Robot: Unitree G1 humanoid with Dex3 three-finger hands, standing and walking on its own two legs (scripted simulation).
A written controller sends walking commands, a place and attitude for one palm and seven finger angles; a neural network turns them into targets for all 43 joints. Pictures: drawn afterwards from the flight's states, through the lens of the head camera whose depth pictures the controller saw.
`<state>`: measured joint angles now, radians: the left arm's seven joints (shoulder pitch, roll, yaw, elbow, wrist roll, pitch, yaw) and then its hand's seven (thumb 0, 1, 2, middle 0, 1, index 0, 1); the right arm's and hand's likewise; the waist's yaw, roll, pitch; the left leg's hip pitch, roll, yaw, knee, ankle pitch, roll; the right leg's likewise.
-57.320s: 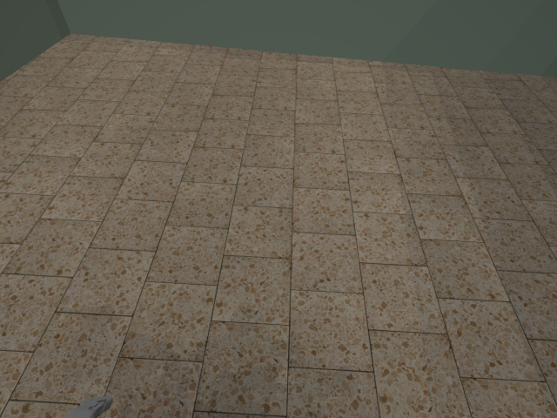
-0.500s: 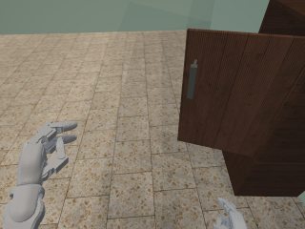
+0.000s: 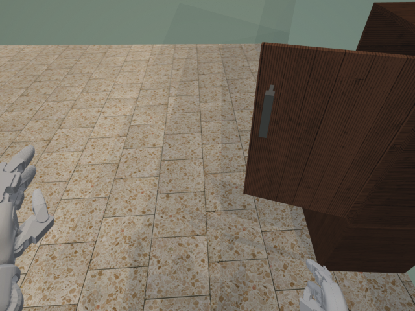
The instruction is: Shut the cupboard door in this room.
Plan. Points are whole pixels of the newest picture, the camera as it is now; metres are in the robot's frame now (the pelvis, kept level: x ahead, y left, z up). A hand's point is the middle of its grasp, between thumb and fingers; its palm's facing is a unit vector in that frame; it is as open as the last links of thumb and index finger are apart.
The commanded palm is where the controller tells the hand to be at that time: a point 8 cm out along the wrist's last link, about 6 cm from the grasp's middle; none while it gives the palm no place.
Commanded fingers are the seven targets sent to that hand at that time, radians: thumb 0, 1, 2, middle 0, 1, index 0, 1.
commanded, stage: step back with the hand held close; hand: left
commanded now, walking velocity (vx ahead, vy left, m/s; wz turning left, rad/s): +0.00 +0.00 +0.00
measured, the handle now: (267, 111) +0.62 -0.10 +0.08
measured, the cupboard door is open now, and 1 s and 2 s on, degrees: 74 74 74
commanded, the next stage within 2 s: stop stepping back and stand still in 1.28 s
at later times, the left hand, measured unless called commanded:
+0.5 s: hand (29, 230) +0.17 +0.28 +0.16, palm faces +0.40 -0.74 -0.54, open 7.4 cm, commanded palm +0.11 +0.31 +0.17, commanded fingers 0.00 0.90 0.90 -0.20 -0.30 -0.20 -0.30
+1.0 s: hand out of the picture +0.05 +0.29 +0.17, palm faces +0.56 -0.68 -0.48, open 7.4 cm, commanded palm -0.02 +0.32 +0.17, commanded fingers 0.00 0.90 0.90 -0.20 -0.30 -0.20 -0.30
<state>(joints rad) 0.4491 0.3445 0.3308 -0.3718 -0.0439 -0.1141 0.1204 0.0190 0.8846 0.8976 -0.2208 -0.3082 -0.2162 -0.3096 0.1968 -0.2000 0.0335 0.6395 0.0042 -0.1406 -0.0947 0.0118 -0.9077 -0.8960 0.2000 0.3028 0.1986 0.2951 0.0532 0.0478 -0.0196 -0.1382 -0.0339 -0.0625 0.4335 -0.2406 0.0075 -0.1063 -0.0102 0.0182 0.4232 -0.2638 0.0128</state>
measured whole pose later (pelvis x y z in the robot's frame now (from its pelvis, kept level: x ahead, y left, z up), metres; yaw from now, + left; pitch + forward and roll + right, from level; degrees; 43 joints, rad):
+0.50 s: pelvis -0.02 +0.01 +0.00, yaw +0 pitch +2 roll +0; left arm 0.55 0.43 0.42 -0.44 -0.07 -0.16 0.13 0.02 0.88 0.90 -0.22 -0.30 -0.21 -0.30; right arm 0.17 -0.25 -0.02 0.57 0.02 0.00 -0.10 0.01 -0.91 -0.90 0.20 0.30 0.20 0.29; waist 0.01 0.06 0.00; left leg -0.30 -0.05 -0.06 0.50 -0.22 0.02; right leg -0.27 -0.02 0.01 0.48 -0.24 0.03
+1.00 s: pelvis -0.12 +0.00 -0.03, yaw +7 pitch -1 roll -1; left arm 0.52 0.42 0.47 -0.51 -0.02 -0.27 0.16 0.01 0.88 0.90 -0.22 -0.30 -0.21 -0.30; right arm 0.26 -0.23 0.00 0.57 0.01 -0.08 -0.07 0.01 -0.91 -0.90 0.20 0.30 0.20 0.30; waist -0.01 0.01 0.01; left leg -0.52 0.00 -0.02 0.71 -0.36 0.02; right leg -0.42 0.00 -0.01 0.64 -0.21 0.02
